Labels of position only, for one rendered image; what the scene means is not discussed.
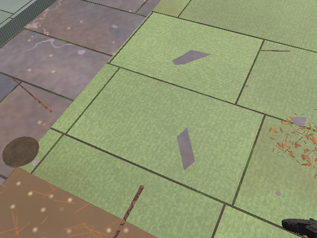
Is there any robot right hand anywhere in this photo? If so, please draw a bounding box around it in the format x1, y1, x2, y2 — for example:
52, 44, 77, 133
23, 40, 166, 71
281, 218, 317, 238

